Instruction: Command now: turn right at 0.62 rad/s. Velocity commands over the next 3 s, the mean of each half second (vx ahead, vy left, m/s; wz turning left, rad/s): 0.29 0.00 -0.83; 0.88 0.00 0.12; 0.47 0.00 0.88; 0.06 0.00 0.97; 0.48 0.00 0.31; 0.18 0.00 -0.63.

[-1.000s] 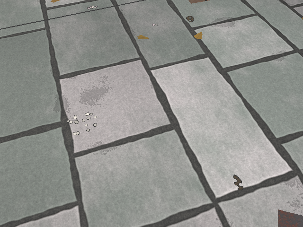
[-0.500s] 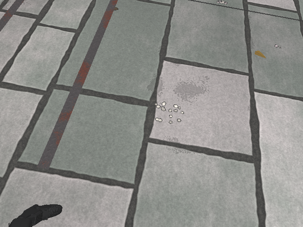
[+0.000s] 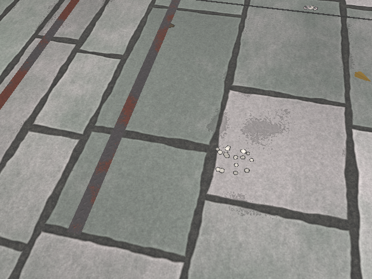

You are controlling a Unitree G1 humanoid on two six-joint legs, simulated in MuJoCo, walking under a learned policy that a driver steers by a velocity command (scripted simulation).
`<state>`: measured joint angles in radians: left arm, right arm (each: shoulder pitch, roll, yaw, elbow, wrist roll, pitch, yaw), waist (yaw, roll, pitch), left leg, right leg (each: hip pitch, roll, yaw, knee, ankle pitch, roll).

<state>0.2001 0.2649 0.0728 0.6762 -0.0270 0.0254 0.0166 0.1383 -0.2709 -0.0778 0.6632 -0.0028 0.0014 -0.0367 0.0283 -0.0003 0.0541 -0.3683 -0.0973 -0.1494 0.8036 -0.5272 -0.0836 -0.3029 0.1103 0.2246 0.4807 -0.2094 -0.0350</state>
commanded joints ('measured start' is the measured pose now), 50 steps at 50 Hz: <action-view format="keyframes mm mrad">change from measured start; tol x32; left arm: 1 -48 209 73 -96 -13 9 21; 34 -248 53 -29 -246 -9 -92 -84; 39 408 361 74 -98 29 -94 -32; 50 78 32 2 38 43 -155 -29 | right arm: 1 -26 -77 -32 -64 9 -29 8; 50 149 -26 19 55 62 -24 61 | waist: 1 -20 -107 -160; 33 -101 41 191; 39 169 -266 -561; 50 -53 -78 106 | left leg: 1 -147 4 -9 5 60 -6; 9 419 218 -132 -487 402 94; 11 324 477 -487 -596 -69 275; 33 424 438 167 -745 425 281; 37 196 368 243 -193 1189 219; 39 -260 125 8 530 5 142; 40 -346 127 -62 620 56 152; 50 -388 267 56 441 514 138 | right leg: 1 233 -225 348 -112 307 -170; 7 72 -142 366 -68 224 -106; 10 -291 82 77 361 -421 16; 20 -646 -200 -127 807 53 88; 33 -565 -216 -235 313 54 -1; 37 336 -68 -303 186 5 -75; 39 823 -491 489 -44 -672 -146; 50 153 -305 -356 -339 252 -6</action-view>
